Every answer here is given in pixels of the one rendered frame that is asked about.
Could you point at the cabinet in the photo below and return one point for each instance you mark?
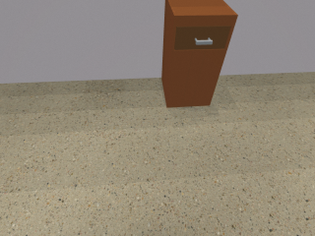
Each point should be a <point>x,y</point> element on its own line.
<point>189,76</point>

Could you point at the handle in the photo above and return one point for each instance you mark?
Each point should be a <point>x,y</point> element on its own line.
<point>204,42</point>

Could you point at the drawer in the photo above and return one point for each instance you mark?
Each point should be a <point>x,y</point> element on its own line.
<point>185,37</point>

